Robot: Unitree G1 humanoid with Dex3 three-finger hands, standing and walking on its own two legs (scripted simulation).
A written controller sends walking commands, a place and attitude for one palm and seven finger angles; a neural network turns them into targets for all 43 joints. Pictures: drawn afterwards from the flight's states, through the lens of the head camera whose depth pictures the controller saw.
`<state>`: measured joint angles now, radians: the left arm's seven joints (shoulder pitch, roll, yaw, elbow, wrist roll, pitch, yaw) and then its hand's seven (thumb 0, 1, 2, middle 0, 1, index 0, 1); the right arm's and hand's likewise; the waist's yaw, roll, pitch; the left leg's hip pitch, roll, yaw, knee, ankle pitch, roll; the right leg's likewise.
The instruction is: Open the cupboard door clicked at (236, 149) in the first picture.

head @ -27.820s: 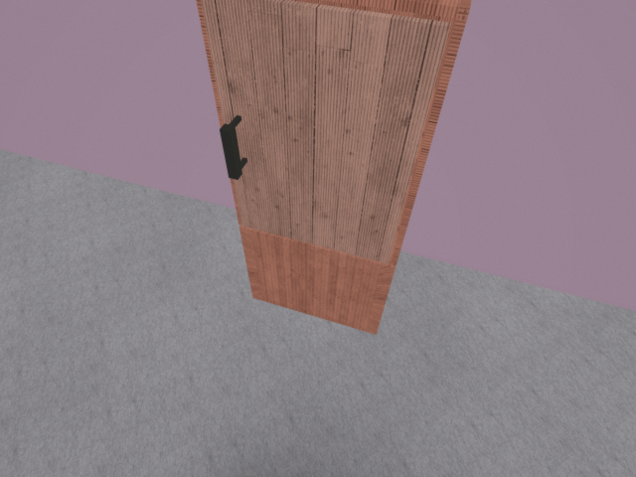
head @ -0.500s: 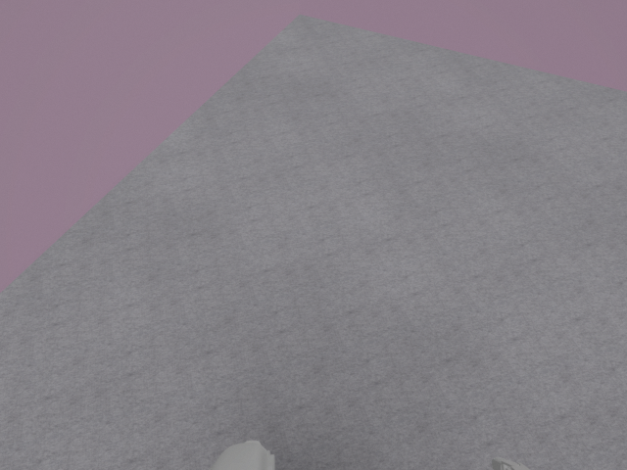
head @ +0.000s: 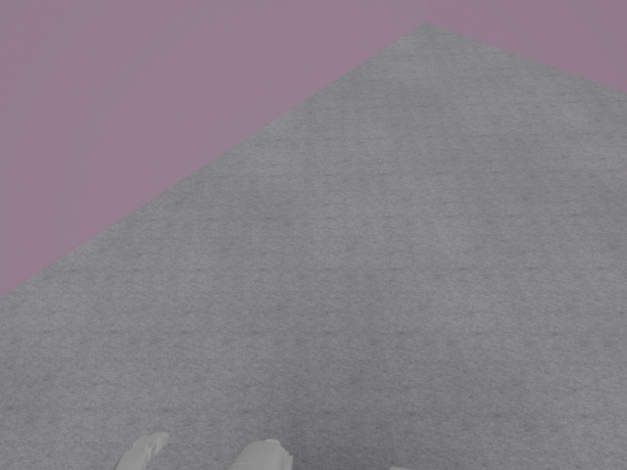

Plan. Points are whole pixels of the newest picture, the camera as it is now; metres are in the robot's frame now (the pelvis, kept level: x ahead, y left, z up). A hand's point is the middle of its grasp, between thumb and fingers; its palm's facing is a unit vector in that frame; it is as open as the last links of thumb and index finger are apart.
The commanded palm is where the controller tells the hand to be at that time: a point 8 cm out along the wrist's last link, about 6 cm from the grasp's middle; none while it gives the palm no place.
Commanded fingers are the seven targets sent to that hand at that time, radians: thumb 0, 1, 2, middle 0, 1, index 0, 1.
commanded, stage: turn to face it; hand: left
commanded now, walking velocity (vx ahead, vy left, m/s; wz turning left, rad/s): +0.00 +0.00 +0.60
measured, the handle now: out of the picture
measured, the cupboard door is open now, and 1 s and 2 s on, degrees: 42 42 42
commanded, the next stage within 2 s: none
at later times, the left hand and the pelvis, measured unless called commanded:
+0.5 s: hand out of the picture +0.02 +0.22 -0.15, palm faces +0.33 -0.91 -0.27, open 7.4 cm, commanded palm none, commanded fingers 0.00 0.90 0.90 -0.20 -0.30 -0.20 -0.30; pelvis +0.00 -0.02 +0.01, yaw +18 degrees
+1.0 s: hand out of the picture -0.07 +0.14 -0.18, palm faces +0.62 -0.75 -0.22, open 7.4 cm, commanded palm none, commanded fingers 0.00 0.90 0.90 -0.20 -0.30 -0.20 -0.30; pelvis +0.01 -0.05 +0.00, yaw +39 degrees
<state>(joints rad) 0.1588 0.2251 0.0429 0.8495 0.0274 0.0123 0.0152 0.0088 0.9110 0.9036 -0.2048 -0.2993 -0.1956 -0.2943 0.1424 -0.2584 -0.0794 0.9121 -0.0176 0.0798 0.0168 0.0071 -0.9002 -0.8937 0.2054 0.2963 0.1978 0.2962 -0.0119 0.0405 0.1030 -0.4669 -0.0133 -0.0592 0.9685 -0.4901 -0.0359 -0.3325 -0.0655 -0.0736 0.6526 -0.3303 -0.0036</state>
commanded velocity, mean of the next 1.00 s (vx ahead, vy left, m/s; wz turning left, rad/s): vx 0.00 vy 0.00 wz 0.60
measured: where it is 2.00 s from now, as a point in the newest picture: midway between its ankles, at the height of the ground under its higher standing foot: outside the picture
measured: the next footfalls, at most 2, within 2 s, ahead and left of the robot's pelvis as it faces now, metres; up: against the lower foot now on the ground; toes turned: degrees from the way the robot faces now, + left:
left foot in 0.28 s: +0.02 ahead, +0.12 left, +0.00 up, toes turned +17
right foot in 0.62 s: +0.09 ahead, -0.14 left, +0.00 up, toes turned +21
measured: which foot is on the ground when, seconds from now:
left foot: up 0.00-0.26, down 0.28-0.62, up 0.64-0.96, down 0.98-1.00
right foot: down 0.00-0.28, up 0.30-0.60, down 0.62-0.98, up 1.00-1.00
